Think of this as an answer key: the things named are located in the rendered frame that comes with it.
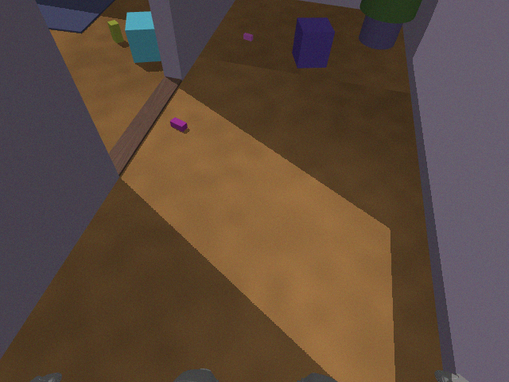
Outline potted plant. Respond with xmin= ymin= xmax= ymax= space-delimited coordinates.
xmin=359 ymin=0 xmax=422 ymax=49

